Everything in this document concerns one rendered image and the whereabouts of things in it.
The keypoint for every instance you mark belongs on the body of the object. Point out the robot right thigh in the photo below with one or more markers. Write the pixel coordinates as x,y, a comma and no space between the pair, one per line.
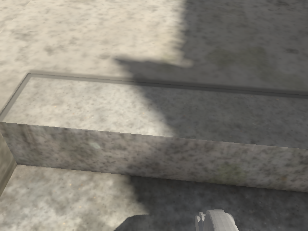
215,220

